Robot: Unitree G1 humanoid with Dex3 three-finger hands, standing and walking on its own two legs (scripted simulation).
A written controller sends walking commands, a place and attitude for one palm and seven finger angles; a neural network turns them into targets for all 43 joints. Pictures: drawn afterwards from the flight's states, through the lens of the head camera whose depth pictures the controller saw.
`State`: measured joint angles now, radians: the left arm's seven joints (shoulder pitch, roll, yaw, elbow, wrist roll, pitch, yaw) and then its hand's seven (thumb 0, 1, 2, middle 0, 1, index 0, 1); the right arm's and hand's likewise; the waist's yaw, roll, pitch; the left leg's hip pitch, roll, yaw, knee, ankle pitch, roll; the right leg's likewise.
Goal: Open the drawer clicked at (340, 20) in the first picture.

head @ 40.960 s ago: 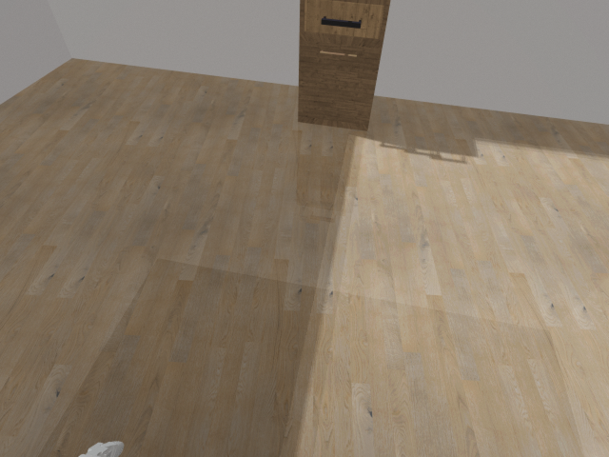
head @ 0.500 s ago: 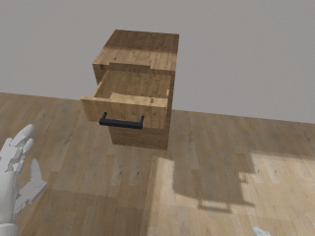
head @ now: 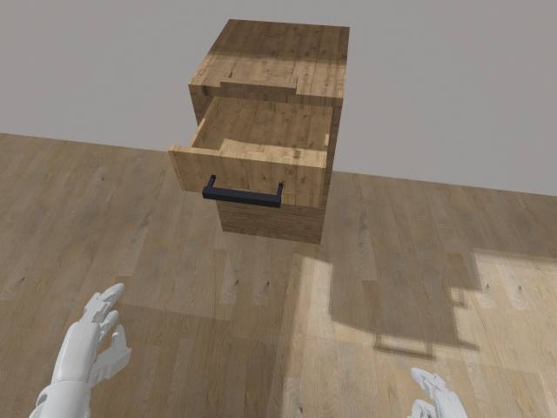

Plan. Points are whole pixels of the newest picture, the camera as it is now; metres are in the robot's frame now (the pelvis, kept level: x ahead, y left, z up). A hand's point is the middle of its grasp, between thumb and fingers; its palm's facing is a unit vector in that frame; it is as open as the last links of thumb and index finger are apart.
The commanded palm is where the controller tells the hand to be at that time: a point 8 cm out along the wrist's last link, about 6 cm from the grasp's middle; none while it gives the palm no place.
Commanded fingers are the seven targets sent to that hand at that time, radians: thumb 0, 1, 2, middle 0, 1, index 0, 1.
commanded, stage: let the arm hang, fingers relaxed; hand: left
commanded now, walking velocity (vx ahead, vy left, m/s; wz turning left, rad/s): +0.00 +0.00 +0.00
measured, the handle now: (243, 190) +0.64 +0.13 -0.15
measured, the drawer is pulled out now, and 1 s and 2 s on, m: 0.24 0.24 0.24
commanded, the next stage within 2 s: look to check the result in 0.98 s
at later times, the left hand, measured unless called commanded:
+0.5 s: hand out of the picture -0.03 +0.19 -0.16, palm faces +0.03 -0.98 -0.22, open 7.3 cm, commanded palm none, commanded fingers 0.00 0.90 0.90 -0.20 -0.30 -0.20 -0.30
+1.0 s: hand out of the picture -0.04 +0.15 -0.17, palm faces +0.04 -0.99 -0.14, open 7.3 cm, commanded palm none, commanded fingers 0.00 0.90 0.90 -0.20 -0.30 -0.20 -0.30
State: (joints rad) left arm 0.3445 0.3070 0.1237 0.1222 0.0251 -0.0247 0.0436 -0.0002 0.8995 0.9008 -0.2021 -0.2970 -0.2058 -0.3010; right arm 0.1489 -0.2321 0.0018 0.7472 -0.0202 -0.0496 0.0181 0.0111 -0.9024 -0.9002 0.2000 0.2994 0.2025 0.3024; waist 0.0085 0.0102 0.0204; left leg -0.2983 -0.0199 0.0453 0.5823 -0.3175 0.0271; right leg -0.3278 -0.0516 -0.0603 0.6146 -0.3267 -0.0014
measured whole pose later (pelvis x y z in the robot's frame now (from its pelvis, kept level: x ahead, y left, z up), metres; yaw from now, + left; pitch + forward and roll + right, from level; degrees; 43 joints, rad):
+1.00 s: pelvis -0.02 -0.01 +0.01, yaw -1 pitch -3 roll +0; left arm 0.31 0.11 0.02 1.13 0.01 0.01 0.03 0.00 0.91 0.90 -0.20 -0.30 -0.20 -0.30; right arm 0.36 -0.08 0.00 1.12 -0.02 0.01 -0.04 0.01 -0.91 -0.90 0.19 0.30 0.20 0.30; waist 0.00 -0.01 0.06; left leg -0.17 0.01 0.05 0.44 -0.22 0.01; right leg -0.18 -0.01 -0.06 0.42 -0.20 -0.01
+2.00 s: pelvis -0.01 -0.02 +0.01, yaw -1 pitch -2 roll +0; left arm 0.27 0.13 0.02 1.13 0.00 0.00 0.04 0.00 0.91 0.90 -0.20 -0.30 -0.20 -0.30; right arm 0.31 -0.09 0.00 1.12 -0.01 0.01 -0.04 0.00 -0.91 -0.90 0.19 0.30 0.20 0.30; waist 0.00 0.00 0.08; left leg -0.14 0.03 0.04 0.41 -0.23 -0.01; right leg -0.16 0.00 -0.07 0.41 -0.21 -0.03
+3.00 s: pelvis +0.00 -0.04 +0.02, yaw +0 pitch -2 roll +0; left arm 0.26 0.13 0.02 1.14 0.00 0.00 0.03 0.00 0.91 0.90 -0.20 -0.30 -0.20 -0.30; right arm 0.30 -0.11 0.00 1.14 -0.02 0.02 -0.05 0.00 -0.91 -0.90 0.19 0.30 0.20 0.30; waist 0.00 0.00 0.09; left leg -0.12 0.05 0.02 0.40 -0.24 -0.04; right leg -0.14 0.03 -0.09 0.39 -0.22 -0.06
